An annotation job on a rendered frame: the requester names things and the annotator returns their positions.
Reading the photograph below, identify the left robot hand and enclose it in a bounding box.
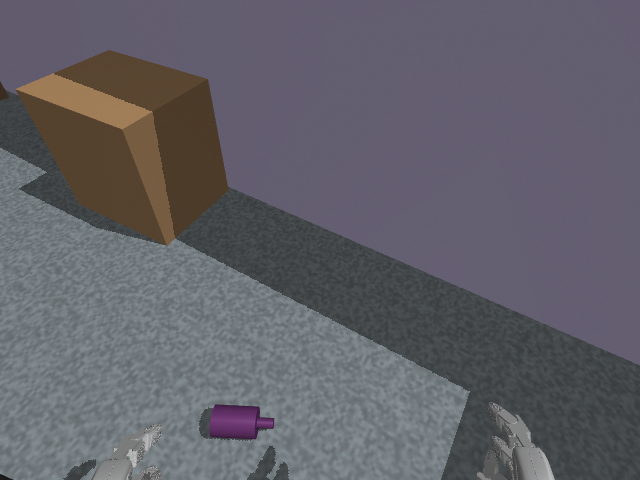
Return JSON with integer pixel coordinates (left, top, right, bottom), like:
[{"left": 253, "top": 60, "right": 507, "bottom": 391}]
[{"left": 91, "top": 424, "right": 163, "bottom": 480}]

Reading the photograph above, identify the right robot hand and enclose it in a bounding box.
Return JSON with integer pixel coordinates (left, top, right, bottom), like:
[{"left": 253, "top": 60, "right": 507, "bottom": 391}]
[{"left": 477, "top": 402, "right": 555, "bottom": 480}]

